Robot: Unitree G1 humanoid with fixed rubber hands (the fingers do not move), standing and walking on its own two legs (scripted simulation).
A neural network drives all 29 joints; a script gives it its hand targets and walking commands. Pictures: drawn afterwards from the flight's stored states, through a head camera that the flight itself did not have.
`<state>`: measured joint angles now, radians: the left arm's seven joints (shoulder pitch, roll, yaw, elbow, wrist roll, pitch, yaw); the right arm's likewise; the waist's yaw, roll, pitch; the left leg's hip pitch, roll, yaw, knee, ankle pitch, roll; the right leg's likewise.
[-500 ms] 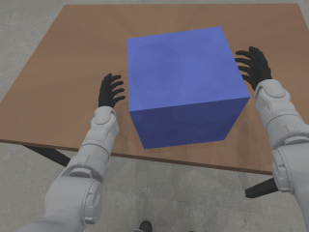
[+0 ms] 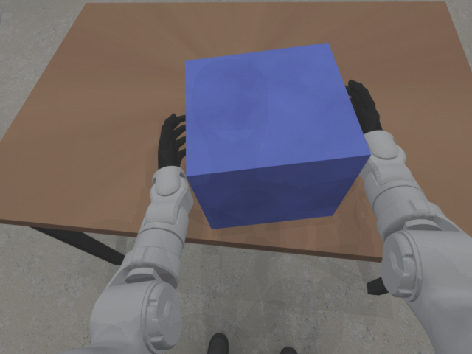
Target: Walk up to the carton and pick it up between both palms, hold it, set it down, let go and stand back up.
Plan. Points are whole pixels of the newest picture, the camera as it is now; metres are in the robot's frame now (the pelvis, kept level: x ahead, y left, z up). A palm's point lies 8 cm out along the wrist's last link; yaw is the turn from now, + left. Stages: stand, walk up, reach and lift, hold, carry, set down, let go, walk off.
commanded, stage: reach and lift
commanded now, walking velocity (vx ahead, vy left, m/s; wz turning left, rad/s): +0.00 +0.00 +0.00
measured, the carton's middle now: (264, 144) +0.48 +0.04 +0.02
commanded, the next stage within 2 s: none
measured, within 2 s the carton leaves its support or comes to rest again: neither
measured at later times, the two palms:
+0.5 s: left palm (167, 169) +0.40 +0.20 +0.03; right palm (361, 136) +0.49 -0.12 +0.04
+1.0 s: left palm (167, 170) +0.40 +0.20 +0.02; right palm (361, 138) +0.49 -0.12 +0.04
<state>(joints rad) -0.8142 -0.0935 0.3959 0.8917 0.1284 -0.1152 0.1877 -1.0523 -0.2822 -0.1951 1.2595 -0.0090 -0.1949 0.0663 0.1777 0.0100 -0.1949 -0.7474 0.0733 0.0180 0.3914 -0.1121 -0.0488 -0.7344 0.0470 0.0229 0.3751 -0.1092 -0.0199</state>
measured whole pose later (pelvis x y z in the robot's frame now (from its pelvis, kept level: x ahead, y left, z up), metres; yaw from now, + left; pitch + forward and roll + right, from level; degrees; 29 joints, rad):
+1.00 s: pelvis +0.02 +0.00 +0.01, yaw +1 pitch +21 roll +0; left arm -0.69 -0.11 0.50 0.92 0.22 -0.28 0.13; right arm -0.94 -0.16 -0.42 1.31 -0.25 -0.39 0.04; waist 0.13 0.01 -0.15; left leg -0.57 0.08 0.03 0.34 -0.13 -0.05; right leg -0.56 0.04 -0.02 0.34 -0.15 -0.03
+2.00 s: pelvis -0.02 +0.01 -0.01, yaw +1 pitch +28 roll -1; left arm -0.75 -0.07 0.33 1.08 0.03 -0.33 0.20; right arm -1.04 -0.27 -0.22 1.58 -0.14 -0.50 -0.01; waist 0.13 -0.01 -0.30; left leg -0.84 0.08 0.03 0.46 -0.11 -0.03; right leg -0.79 0.03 -0.05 0.41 -0.11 -0.02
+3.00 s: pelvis -0.02 +0.00 +0.02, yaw +5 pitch +4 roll +0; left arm -0.70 0.01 0.34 0.77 0.14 0.26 0.10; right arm -0.91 -0.09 -0.33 1.17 -0.08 0.04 -0.05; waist 0.02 -0.07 -0.11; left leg -0.30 0.04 -0.01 0.30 -0.08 -0.04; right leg -0.26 0.00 -0.07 0.31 -0.13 -0.02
